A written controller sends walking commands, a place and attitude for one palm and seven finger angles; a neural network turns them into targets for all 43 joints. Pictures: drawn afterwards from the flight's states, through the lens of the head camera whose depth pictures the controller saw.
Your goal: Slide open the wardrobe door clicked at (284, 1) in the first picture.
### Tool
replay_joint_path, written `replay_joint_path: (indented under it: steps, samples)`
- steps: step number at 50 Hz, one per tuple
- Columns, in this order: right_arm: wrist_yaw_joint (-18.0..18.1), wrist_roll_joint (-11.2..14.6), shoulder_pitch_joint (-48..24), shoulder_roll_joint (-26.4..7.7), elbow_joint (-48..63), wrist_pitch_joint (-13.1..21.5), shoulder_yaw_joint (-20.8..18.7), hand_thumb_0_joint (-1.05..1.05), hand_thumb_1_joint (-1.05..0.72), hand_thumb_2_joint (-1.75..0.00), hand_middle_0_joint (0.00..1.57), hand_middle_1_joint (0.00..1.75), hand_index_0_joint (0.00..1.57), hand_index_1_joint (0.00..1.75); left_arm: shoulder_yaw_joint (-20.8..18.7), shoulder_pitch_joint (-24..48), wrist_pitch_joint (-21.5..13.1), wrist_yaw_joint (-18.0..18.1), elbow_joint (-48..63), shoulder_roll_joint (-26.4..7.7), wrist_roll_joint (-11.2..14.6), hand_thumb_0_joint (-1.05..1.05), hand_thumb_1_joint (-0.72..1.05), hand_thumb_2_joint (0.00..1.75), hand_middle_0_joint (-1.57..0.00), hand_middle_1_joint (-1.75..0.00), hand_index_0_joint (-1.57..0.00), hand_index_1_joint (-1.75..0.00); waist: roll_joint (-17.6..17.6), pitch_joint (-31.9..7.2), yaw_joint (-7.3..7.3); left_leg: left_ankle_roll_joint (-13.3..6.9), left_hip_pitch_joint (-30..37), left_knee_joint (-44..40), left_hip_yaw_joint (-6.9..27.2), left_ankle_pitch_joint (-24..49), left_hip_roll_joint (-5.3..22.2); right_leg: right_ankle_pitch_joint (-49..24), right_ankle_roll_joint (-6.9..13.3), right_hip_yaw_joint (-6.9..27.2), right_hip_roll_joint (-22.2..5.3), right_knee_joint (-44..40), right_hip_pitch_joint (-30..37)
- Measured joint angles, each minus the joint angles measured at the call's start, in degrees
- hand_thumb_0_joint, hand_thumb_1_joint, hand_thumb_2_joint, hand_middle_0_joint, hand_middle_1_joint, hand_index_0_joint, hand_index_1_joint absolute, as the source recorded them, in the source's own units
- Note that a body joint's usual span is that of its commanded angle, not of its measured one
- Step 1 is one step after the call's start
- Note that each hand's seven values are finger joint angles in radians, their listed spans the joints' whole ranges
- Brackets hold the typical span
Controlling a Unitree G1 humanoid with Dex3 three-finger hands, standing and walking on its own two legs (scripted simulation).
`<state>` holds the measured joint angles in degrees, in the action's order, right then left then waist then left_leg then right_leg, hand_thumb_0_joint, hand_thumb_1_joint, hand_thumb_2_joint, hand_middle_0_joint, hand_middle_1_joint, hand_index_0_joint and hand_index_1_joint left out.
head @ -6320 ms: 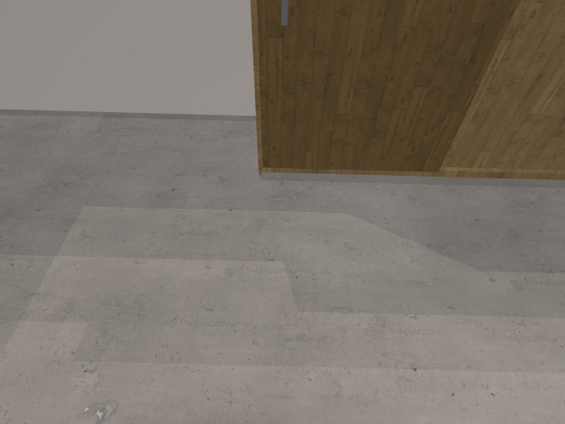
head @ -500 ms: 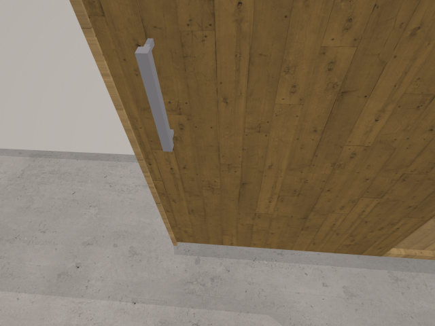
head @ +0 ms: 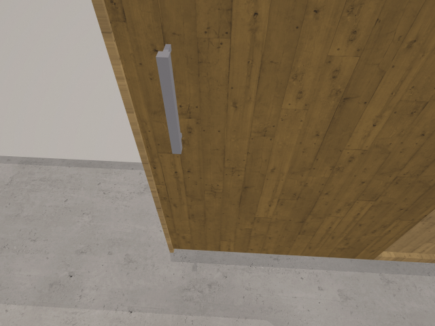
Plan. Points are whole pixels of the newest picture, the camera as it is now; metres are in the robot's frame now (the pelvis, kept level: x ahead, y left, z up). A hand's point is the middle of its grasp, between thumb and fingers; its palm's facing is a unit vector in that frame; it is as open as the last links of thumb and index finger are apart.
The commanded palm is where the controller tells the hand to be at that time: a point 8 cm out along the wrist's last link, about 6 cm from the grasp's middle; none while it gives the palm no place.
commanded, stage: come to a stop and stand still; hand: left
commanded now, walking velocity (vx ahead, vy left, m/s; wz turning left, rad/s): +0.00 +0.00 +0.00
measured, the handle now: (173, 104) +0.52 +0.14 +0.12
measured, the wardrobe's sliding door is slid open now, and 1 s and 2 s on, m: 0.00 0.00 0.00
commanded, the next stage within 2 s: look again from close up in 0.82 s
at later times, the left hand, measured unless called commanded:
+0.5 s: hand out of the picture +0.05 +0.16 -0.16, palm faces +0.03 -0.97 -0.26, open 7.3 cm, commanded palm none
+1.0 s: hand out of the picture +0.01 +0.13 -0.17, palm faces +0.05 -0.98 -0.21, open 7.3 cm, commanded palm none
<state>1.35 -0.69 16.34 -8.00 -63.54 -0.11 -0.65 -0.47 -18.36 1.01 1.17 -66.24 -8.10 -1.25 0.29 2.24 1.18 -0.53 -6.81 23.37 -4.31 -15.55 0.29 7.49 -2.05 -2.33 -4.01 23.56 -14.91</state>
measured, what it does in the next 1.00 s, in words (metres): stands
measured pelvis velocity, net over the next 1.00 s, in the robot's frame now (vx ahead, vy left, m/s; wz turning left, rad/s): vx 0.01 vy -0.04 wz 0.02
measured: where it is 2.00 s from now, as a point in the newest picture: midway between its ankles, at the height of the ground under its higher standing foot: outside the picture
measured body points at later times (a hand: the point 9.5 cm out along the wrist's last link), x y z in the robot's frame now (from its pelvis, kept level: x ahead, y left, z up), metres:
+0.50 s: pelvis +0.02 -0.03 +0.00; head +0.03 -0.06 +0.44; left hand +0.05 +0.21 -0.14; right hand +0.01 -0.24 -0.18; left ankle -0.03 +0.11 -0.74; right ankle +0.06 -0.14 -0.74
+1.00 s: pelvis +0.01 -0.04 +0.00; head +0.02 -0.06 +0.45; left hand +0.01 +0.18 -0.15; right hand +0.00 -0.26 -0.17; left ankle -0.03 +0.11 -0.74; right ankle +0.06 -0.14 -0.74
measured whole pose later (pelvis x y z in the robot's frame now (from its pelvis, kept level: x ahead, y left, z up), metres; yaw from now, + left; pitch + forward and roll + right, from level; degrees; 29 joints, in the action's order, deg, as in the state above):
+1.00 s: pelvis +0.01 -0.04 +0.00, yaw +1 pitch -2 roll +1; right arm 1.5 -1.2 18.0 -8.9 -63.4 1.0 0.7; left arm -0.3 -14.8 -0.5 1.1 -64.6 -8.3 -0.8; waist -1.6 3.1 0.1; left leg 3.1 -5.5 23.1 -2.0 -15.8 3.5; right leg 10.3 1.7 -5.0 -1.3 26.1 -14.2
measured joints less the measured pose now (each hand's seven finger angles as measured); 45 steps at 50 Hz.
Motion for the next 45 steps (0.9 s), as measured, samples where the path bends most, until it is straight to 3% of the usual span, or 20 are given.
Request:
replay_joint_path:
  steps: [6,15,27,45]
  samples:
    - [-0.26,-0.21,2.41,-0.57,2.62,1.47,0.66,0.0,-0.91,-0.9,0.2,0.29,0.2,0.3,1.33,-0.2,-1.44,0.72,0.48,0.86,-0.06,0.0,0.91,0.9,-0.2,-0.29,-0.2,-0.3,-1.89,-0.23,-1.07,0.17,-2.02,4.64,0.59,-2.86,0.18,3.21,0.43,-0.44,-0.18,4.98,-2.0]
    - [0.14,-0.49,3.39,-0.74,2.88,1.56,1.59,0.01,-0.92,-0.9,0.2,0.29,0.2,0.3,1.13,2.2,-1.93,0.5,1.77,0.67,0.24,0.0,0.92,0.9,-0.2,-0.29,-0.2,-0.3,-4.07,-2.16,-1.68,0.84,0.99,3.15,0.89,-3.33,0.3,5.58,0.96,-0.73,-0.12,6.67,-0.38]
    - [0.2,-0.63,2.59,-1.82,1.7,1.59,1.44,0.0,-0.91,-0.9,0.2,0.29,0.2,0.3,0.28,5.38,-2.2,0.26,3.27,-0.3,0.47,0.0,0.92,0.9,-0.2,-0.29,-0.2,-0.3,-3.68,-0.09,-1.84,2.43,1.72,0.54,1.46,-1.7,1.52,5.13,2.53,-1.56,1.09,5.62,-0.19]
    - [0.2,-0.57,1.44,-1.64,0.31,1.02,1.23,0.0,-0.91,-0.9,0.2,0.29,0.2,0.3,0.16,4.08,-1.57,-0.09,1.82,-0.42,0.42,0.0,0.92,0.9,-0.2,-0.29,-0.2,-0.3,-2.15,0.88,-1.17,3.63,1.48,-0.17,2.24,-0.52,3.16,3.34,3.82,-2.64,2.69,3.1,0.6]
